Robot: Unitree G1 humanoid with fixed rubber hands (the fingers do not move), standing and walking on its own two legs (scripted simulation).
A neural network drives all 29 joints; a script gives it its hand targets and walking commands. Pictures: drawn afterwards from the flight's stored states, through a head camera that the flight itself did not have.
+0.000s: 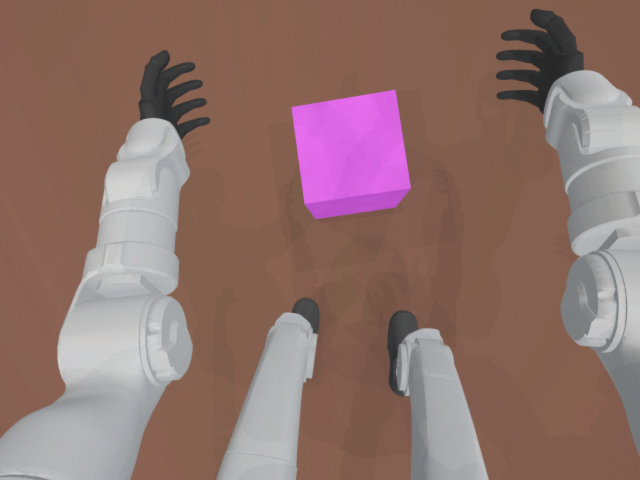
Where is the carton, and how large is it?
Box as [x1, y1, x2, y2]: [292, 90, 410, 218]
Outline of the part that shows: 395,90 292,107 304,203 315,218 394,207 410,188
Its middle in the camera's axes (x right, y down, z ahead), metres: +0.07 -0.17 +0.89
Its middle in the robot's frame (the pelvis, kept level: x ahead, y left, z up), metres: +0.57 +0.05 -0.54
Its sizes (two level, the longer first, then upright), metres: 0.210 0.200 0.250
